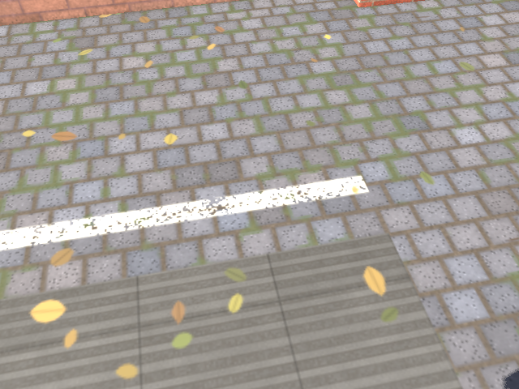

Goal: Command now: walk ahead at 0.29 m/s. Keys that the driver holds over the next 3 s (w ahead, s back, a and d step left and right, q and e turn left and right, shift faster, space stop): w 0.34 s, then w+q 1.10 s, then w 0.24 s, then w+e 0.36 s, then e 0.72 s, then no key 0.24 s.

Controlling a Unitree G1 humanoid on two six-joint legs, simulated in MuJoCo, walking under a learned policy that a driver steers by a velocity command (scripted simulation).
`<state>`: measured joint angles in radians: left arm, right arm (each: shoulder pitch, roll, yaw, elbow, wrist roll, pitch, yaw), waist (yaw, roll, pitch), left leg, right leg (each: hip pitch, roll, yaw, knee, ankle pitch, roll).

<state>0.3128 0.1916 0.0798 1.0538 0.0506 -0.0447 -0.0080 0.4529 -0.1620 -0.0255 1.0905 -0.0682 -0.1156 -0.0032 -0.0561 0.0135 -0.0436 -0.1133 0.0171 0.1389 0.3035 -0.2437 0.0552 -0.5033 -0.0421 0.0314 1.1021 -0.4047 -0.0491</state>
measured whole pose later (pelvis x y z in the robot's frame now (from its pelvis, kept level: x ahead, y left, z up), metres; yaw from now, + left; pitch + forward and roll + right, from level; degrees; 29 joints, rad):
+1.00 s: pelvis +0.50 -0.03 -0.01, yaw +18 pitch +4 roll +1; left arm 0.00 0.25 0.04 0.70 -0.01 -0.13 0.02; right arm 0.34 -0.25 -0.08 0.84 0.03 -0.06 -0.02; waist -0.09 -0.03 -0.01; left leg -0.18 -0.12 -0.16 0.40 -0.28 0.06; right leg -0.64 -0.05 0.10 0.58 0.01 0.06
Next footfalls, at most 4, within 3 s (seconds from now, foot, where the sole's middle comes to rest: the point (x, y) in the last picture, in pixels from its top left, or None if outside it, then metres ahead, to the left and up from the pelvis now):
0.16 right None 0.09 -0.17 -0.78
0.60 left None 0.45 0.06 -0.78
1.08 right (293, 311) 0.75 -0.10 -0.78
1.60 left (165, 291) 0.84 0.27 -0.78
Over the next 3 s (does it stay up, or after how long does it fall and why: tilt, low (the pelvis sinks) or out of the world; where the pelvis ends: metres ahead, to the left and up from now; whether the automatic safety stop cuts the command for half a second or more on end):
stays up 1.15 0.34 -0.01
